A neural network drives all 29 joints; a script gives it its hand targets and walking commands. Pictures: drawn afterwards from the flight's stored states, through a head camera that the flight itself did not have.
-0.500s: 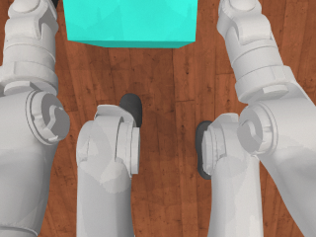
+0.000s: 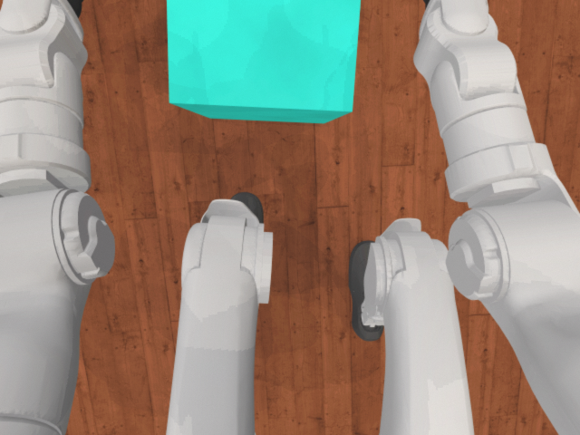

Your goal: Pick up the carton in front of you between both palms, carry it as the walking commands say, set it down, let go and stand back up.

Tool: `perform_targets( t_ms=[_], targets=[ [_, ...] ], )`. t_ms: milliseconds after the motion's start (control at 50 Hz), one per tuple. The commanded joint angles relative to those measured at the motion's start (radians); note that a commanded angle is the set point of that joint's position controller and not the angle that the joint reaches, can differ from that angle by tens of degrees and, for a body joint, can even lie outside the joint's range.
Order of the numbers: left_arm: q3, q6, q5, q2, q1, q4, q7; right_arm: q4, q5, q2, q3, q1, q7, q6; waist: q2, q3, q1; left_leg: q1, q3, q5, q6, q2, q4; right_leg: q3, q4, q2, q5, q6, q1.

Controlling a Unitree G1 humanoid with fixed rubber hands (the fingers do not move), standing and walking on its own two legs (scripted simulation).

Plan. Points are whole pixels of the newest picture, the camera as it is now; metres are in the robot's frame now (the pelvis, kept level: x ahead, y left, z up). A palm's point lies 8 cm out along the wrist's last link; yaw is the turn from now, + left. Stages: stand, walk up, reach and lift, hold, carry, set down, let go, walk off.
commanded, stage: set down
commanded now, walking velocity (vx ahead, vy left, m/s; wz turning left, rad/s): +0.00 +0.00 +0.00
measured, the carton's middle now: (267, 43) +0.53 +0.13 -0.30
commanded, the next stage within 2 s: let go in 0.74 s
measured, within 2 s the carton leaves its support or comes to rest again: neither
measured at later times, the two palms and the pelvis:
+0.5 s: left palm out of the picture +0.51 +0.34 +0.01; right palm out of the picture +0.57 -0.05 +0.02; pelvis +0.03 +0.01 +0.12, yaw +1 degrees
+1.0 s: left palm out of the picture +0.46 +0.33 +0.13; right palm out of the picture +0.51 -0.08 +0.14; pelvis +0.07 +0.02 +0.25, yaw +3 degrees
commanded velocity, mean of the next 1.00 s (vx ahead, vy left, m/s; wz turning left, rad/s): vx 0.00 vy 0.00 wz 0.00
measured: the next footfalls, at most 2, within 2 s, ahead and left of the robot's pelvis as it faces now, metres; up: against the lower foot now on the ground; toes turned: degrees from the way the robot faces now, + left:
none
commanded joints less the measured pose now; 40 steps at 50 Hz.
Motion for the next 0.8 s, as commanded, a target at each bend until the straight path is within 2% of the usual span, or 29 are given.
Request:
perform_targets(
  t_ms=[0, 100, 220, 380, 560, 660, 780],
  targets=[
    [0.022, -0.007, 0.040, 0.098, -0.225, -0.107, -0.003, -0.048, -0.044, -0.082, -0.069, -0.203, 0.015, -0.018, 0.152, -1.127, 0.011, 0.904, 0.142, 0.131, -0.002, -0.013, -0.186, -0.158, -0.283, 0.028, 0.082, -0.019, 0.148],
    [0.045, -0.006, 0.077, 0.077, -0.182, -0.132, 0.000, -0.042, -0.065, -0.072, -0.099, -0.159, 0.031, -0.031, 0.160, -1.181, 0.015, 0.974, 0.142, 0.182, -0.009, -0.023, -0.252, -0.167, -0.351, 0.033, 0.107, -0.015, 0.135],
    [0.073, 0.012, 0.092, 0.082, -0.121, -0.206, 0.002, -0.150, -0.052, -0.052, -0.068, -0.118, 0.033, -0.023, 0.137, -1.335, 0.041, 1.111, 0.151, 0.276, -0.006, -0.040, -0.330, -0.174, -0.435, 0.042, 0.149, -0.006, 0.205],
    [0.080, 0.048, 0.079, 0.077, -0.045, -0.318, -0.017, -0.284, -0.056, -0.045, -0.052, -0.037, 0.028, 0.009, 0.120, -1.442, 0.023, 1.289, 0.148, 0.370, -0.003, -0.059, -0.460, -0.167, -0.580, 0.045, 0.204, -0.002, 0.335],
    [0.095, 0.034, 0.104, 0.033, 0.046, -0.312, -0.041, -0.269, -0.080, -0.009, -0.074, 0.086, 0.049, -0.007, 0.135, -1.356, 0.005, 1.413, 0.136, 0.468, 0.000, -0.056, -0.625, -0.141, -0.767, 0.030, 0.276, 0.004, 0.410],
    [0.120, 0.014, 0.134, 0.014, 0.086, -0.300, -0.052, -0.268, -0.102, 0.009, -0.084, 0.133, 0.064, -0.024, 0.121, -1.317, 0.004, 1.468, 0.130, 0.520, 0.004, -0.053, -0.720, -0.127, -0.875, 0.020, 0.326, 0.009, 0.490],
    [0.138, 0.001, 0.183, -0.013, 0.157, -0.271, -0.064, -0.256, -0.152, 0.029, -0.100, 0.208, 0.078, -0.031, 0.099, -1.276, -0.003, 1.518, 0.126, 0.515, 0.009, -0.051, -0.825, -0.115, -0.987, 0.008, 0.357, 0.015, 0.600]
  ],
)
